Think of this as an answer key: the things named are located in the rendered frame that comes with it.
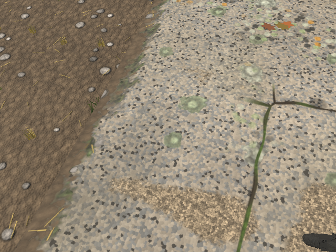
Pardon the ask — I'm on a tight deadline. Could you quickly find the right robot hand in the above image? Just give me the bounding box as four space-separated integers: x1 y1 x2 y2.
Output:
302 233 336 252

